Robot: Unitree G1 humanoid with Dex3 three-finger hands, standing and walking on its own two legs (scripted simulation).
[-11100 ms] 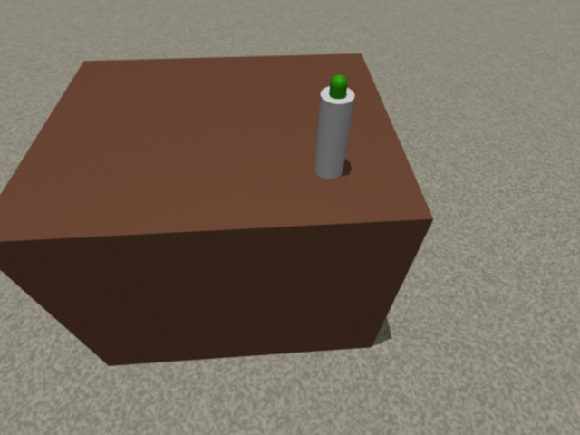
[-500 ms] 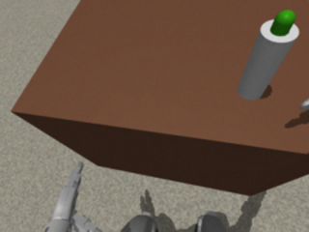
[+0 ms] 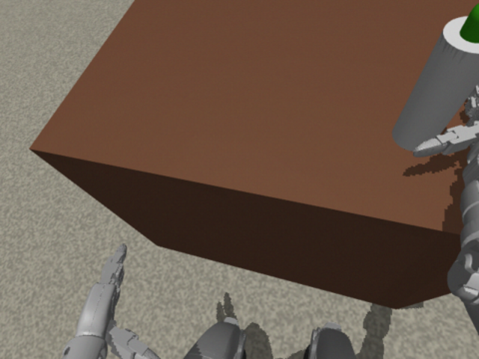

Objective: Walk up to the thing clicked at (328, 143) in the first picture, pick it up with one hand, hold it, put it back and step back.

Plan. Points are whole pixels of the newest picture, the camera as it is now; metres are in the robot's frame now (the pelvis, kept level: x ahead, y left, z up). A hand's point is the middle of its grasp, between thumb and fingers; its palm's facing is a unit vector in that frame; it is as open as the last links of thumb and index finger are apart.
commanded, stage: close in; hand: right
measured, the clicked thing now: (444, 84) +0.51 -0.19 +0.12
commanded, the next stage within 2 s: rest palm in 0.08 s
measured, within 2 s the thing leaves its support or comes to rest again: leaves its support in 1.20 s
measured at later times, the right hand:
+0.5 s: hand (425, 99) +0.53 -0.19 +0.07, palm faces +0.15 +0.99 +0.00, open 16.5 cm
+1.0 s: hand (424, 102) +0.53 -0.19 +0.07, palm faces +0.15 +0.99 +0.00, open 9.9 cm
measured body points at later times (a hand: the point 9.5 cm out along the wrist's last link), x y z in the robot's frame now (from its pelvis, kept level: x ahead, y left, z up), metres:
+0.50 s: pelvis +0.00 +0.00 +0.00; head +0.13 -0.03 +0.43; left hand +0.16 +0.27 -0.01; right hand +0.52 -0.24 +0.08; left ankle -0.01 +0.14 -0.66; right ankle +0.04 -0.11 -0.66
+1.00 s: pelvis +0.01 +0.00 +0.00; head +0.13 -0.03 +0.44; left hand +0.17 +0.27 -0.01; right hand +0.52 -0.24 +0.07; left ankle -0.01 +0.14 -0.66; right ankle +0.04 -0.11 -0.66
